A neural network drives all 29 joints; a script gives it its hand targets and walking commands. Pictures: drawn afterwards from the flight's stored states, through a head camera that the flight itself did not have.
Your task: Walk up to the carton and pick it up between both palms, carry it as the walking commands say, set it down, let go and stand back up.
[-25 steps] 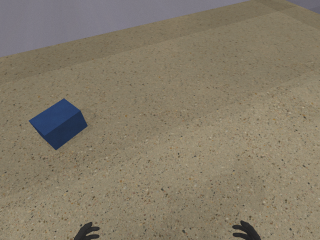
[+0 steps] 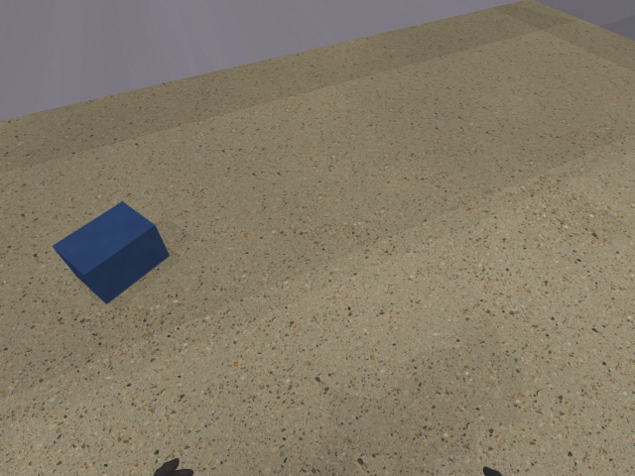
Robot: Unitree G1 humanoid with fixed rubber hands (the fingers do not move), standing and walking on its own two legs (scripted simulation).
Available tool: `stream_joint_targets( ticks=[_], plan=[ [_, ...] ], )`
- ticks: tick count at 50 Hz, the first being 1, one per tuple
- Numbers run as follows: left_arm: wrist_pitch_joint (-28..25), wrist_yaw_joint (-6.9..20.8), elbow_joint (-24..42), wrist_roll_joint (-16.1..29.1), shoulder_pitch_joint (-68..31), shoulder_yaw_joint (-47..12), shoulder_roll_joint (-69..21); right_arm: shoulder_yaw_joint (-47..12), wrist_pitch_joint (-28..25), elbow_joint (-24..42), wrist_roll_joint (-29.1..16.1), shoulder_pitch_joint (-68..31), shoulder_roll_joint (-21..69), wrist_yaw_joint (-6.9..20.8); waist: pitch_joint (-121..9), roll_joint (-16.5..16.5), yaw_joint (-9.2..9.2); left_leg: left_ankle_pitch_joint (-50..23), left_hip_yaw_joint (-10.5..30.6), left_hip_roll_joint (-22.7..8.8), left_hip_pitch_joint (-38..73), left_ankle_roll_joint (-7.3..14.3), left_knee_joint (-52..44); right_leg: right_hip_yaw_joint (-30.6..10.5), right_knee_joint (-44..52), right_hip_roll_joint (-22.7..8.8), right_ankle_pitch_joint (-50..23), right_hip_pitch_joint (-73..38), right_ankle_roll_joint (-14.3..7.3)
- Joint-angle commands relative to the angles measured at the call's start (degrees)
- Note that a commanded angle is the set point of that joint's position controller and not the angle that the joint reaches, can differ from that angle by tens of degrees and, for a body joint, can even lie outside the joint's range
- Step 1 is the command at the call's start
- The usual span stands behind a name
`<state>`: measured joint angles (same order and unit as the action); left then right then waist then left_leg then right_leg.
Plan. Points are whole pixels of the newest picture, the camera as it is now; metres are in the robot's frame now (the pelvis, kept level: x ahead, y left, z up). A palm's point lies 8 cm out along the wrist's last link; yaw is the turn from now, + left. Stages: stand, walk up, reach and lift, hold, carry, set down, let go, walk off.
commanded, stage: stand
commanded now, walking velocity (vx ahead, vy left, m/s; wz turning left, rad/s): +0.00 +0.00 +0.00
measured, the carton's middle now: (114, 251) +0.98 +0.78 -0.67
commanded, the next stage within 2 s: walk up in 0.26 s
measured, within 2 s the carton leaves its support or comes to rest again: neither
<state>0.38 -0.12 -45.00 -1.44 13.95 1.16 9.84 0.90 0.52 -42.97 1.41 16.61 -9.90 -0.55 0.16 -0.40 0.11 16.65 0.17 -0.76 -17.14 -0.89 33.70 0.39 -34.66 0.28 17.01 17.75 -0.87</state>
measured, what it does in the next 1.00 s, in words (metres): walks ahead, turning left: left foot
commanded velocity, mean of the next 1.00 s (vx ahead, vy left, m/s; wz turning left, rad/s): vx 0.00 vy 0.00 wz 0.00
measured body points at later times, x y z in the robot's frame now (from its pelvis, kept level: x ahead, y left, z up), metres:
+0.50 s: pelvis +0.01 +0.00 +0.00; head +0.01 +0.00 +0.45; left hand +0.07 +0.26 -0.13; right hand +0.06 -0.24 -0.13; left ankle +0.01 +0.13 -0.72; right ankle +0.02 -0.11 -0.73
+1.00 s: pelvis +0.13 +0.12 +0.00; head +0.12 +0.12 +0.45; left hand +0.14 +0.45 -0.06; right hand +0.34 -0.14 -0.07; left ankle +0.07 +0.24 -0.73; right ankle +0.27 +0.02 -0.69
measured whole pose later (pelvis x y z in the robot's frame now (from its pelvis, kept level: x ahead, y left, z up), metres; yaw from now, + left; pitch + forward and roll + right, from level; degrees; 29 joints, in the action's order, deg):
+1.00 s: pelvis +0.13 +0.12 +0.00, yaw +24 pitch -2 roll +1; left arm -1.9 3.1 -26.9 -1.2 20.1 2.5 25.1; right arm 1.2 -0.8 -30.7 1.2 21.7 -25.8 2.7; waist 1.6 -2.2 2.1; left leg 19.8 1.7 0.8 -12.9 2.8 34.6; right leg 3.6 -50.6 -7.1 20.5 30.1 -1.2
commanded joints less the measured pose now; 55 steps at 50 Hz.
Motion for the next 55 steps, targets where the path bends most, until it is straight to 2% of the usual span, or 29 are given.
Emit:
stream_joint_targets(
  ticks=[1,3,7,9,11,15,20,22,23,24,25,26,28,30,31,32,34,37,38,39,40,41,44,46,47,51,53,54,55],
  plan=[
    [-1.0,-0.3,3.1,0.0,-0.6,1.5,4.9,1.3,-1.2,2.3,-0.1,1.1,-4.1,-0.2,-0.3,3.8,0.22,-1.3,2.2,-2.4,-0.4,2.1,-6.0,-3.8,7.7,-3.4,-2.0,0.3,-1.3],
    [-1.2,-0.4,3.0,-0.1,-1.8,1.6,6.1,1.8,-1.2,2.0,0.0,0.7,-5.3,-0.5,-0.2,-1.2,0.32,-2.2,2.1,-1.8,-1.0,2.2,-6.0,-4.1,7.9,-3.1,-1.0,0.2,-1.2],
    [-1.2,-0.8,-0.1,0.5,1.9,1.1,4.6,2.1,-1.4,0.0,0.0,1.8,-5.3,-0.6,0.4,0.0,0.14,-2.9,2.6,-2.5,-0.4,2.2,-6.3,-4.8,9.3,-3.7,-2.9,0.1,-1.3],
    [-1.4,-0.9,0.1,0.2,0.2,1.1,4.9,1.8,-1.7,0.0,-0.1,1.0,-4.9,-0.6,-1.4,-2.6,0.0,-3.5,2.5,-2.5,-0.2,2.5,-6.9,-4.0,8.4,-3.6,-3.7,-1.6,-1.2],
    [-1.7,-0.6,-1.4,0.0,1.2,1.5,5.3,1.6,-1.7,-1.4,-0.4,1.4,-4.8,-0.8,-1.2,2.8,-0.16,-6.3,2.6,-3.0,1.3,2.7,-7.3,-4.3,7.6,-3.5,-7.4,-1.9,-1.3],
    [-1.3,-1.1,-4.4,0.0,2.3,1.8,6.5,1.2,-1.4,-4.1,-0.3,2.9,-3.7,-0.8,1.0,-0.3,0.34,-5.3,2.9,-2.9,1.3,2.9,-8.0,-4.4,9.1,-3.2,-5.8,-1.4,-1.1],
    [-1.4,-1.1,-7.4,0.7,3.4,1.7,5.7,1.9,-1.7,-6.7,-0.5,1.7,-5.1,-1.0,0.6,1.0,-0.49,-6.1,3.3,-3.5,2.1,2.9,-9.7,-3.9,10.3,-3.5,-7.7,-4.5,-0.9],
    [-0.9,-1.4,-7.6,0.4,1.8,1.2,5.9,2.1,-1.4,-8.2,-0.3,2.2,-5.2,-1.0,3.1,0.6,0.71,-5.2,3.7,-3.2,1.7,2.7,-10.5,-4.2,10.9,-3.3,-5.6,-1.9,-0.8],
    [-3.1,-1.8,1.4,-0.8,4.5,7.4,22.4,6.5,-1.3,2.5,2.6,-1.2,-17.7,0.6,0.7,0.3,-2.4,13.2,8.4,-1.6,-7.3,6.2,-2.7,-4.8,8.0,-8.0,14.4,-10.8,-4.7],
    [-4.1,-2.3,0.8,-1.5,10.1,8.8,24.8,7.0,-1.0,6.6,3.1,-8.4,-18.0,2.1,2.3,-2.7,-6.0,15.0,5.3,-0.7,-19.7,4.8,4.8,-14.8,15.0,-15.0,24.0,-16.2,-9.5],
    [-4.7,-3.0,2.9,-2.7,10.8,9.4,25.8,6.9,-0.2,9.5,3.2,-8.6,-15.8,3.3,3.9,-10.4,-6.79,10.6,1.8,-1.2,-28.4,2.4,19.2,-22.8,21.5,-25.1,24.5,-19.8,-14.1],
    [-5.7,-3.7,5.4,-3.3,9.1,9.5,24.1,7.9,0.3,13.2,4.2,-10.5,-16.7,4.1,5.5,-4.9,-5.4,8.2,6.5,-6.7,-31.0,1.9,25.9,-25.3,23.3,-29.5,22.0,-17.7,-15.6],
    [-6.6,-4.0,8.9,-3.5,5.9,9.1,23.2,8.6,0.7,15.0,3.3,-5.7,-17.2,5.9,5.9,-0.4,-2.17,4.8,8.3,-9.7,-26.1,1.3,27.5,-17.5,23.0,-27.2,20.4,-11.5,-12.7],
    [-7.0,-3.5,12.4,-3.9,1.3,9.3,25.5,8.2,0.8,15.8,2.2,-1.8,-17.0,7.4,4.3,-4.6,-0.34,4.0,6.1,-9.7,-19.5,0.4,21.9,-6.3,22.8,-23.6,17.7,-8.5,-11.3],
    [-6.6,-3.1,13.5,-3.2,3.0,8.9,24.7,7.2,0.8,16.2,1.4,-3.2,-16.0,8.0,4.8,-6.1,-2.33,3.3,2.0,-8.0,-16.3,0.7,18.4,0.0,22.8,-20.1,16.8,-5.8,-9.8],
    [-6.4,-2.8,14.5,-3.0,2.3,8.8,25.5,6.9,0.7,16.3,0.9,-3.8,-16.4,8.5,5.6,-7.0,-1.99,0.7,0.3,-7.5,-12.2,1.0,15.9,3.8,23.1,-18.6,16.9,-2.7,-8.7],
    [-5.5,-2.3,15.7,-3.1,2.2,8.7,27.2,6.5,0.9,16.1,0.2,-3.6,-16.7,9.1,5.2,-7.9,-1.68,1.9,-5.4,-5.0,-3.5,1.8,12.1,8.3,21.2,-17.9,20.4,0.5,-8.4],
    [-4.0,-1.2,17.9,-2.4,4.2,7.8,27.0,6.9,0.3,15.8,0.5,-2.3,-19.8,8.0,5.3,-3.5,-0.25,2.2,-9.6,-1.2,5.0,3.7,4.9,13.1,10.1,-17.5,17.6,0.7,-8.2],
    [-3.4,-0.5,17.8,-1.9,7.4,6.8,25.2,7.7,-0.4,13.3,0.9,4.2,-22.1,7.0,0.7,4.0,2.68,6.4,-8.2,1.3,14.7,5.3,2.9,15.9,-6.3,-14.9,10.0,3.4,-7.2],
    [-3.1,0.6,20.4,-0.8,7.3,5.4,22.3,8.9,-0.8,13.3,0.5,11.9,-27.9,5.4,-2.6,14.4,7.86,15.6,7.3,-4.4,22.1,9.3,-2.3,15.5,-28.7,-10.6,9.1,14.2,-4.0],
    [-3.7,1.5,25.9,0.2,1.5,4.1,20.6,9.0,-1.6,15.0,-0.1,10.4,-34.7,3.8,-0.8,21.2,8.4,22.5,42.7,-18.4,20.8,16.7,-18.9,8.4,-37.3,-4.5,21.9,29.5,-0.8],
    [-4.2,1.6,27.8,-0.1,-1.5,5.1,24.4,9.0,-1.4,14.5,-1.4,8.3,-35.3,3.2,0.6,9.5,7.46,30.3,41.5,-21.3,15.8,19.2,-20.3,-0.4,-38.9,-8.6,16.7,29.0,-1.6],
    [-4.3,2.2,23.3,0.7,3.9,5.3,26.7,7.0,-1.6,15.3,-0.9,5.0,-31.5,1.6,1.5,7.0,3.51,16.0,23.4,-13.1,10.7,16.2,-14.6,-0.3,-30.5,-11.2,8.6,24.4,-0.6],
    [-3.9,2.8,22.0,0.5,6.4,5.0,25.8,6.1,-2.1,15.7,-0.9,2.0,-29.7,2.1,2.3,6.1,1.4,8.2,15.4,-9.8,1.6,15.0,-15.0,2.1,-22.2,-9.1,6.5,15.3,-0.3],
    [-3.5,2.7,23.2,0.5,5.0,4.8,24.8,6.1,-2.3,16.2,-0.3,3.2,-29.7,2.4,3.8,7.4,2.48,10.4,14.8,-8.7,-0.1,15.0,-15.4,2.6,-18.1,-8.2,7.2,14.8,0.0],
    [-3.4,3.0,23.5,0.4,5.3,5.0,23.9,5.9,-3.0,17.7,-0.4,0.8,-29.4,2.9,4.1,7.4,0.64,16.4,11.7,-7.6,-9.5,12.9,-14.4,6.2,-8.0,-5.3,-5.3,1.4,-0.5],
    [-3.5,2.6,21.7,-0.2,9.5,5.7,24.0,5.3,-2.4,17.3,-0.3,1.3,-28.2,2.9,3.0,4.6,-1.67,17.9,10.6,-6.1,-13.0,10.8,-6.8,7.0,-5.6,-2.7,-4.4,-7.6,-1.3],
    [-3.8,1.9,20.6,-0.1,14.3,6.1,25.2,4.5,-2.1,17.0,-0.2,2.1,-26.1,3.0,0.1,-0.5,-3.87,18.2,9.8,-4.0,-17.2,9.3,2.3,5.7,-2.8,-2.3,0.6,-16.6,-2.3],
    [-4.4,0.7,20.4,-0.6,20.0,7.3,28.6,3.2,-2.5,17.8,-0.4,2.7,-21.5,2.7,-0.9,-12.7,-7.1,16.7,4.7,2.0,-24.9,5.2,23.6,-15.1,7.7,-15.0,16.1,-22.6,-4.7]
  ],
)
